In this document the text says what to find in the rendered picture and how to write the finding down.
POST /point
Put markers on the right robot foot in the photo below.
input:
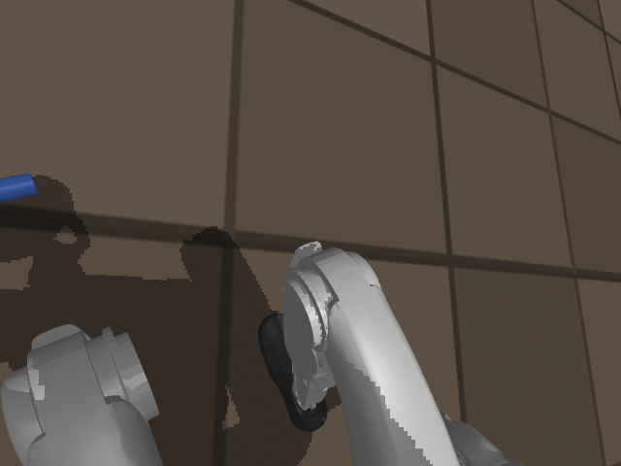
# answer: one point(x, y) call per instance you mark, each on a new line
point(279, 365)

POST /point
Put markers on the bottle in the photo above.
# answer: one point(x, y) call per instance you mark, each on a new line
point(16, 187)

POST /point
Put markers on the right robot hand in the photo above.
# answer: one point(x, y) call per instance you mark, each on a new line
point(472, 448)

